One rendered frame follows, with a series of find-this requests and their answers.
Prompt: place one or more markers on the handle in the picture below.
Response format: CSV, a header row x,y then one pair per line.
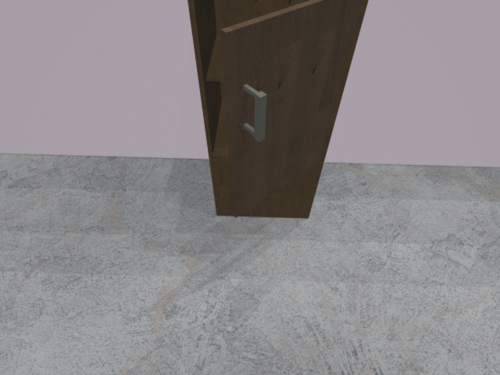
x,y
260,113

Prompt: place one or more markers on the cupboard door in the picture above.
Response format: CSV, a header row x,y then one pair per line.
x,y
297,57

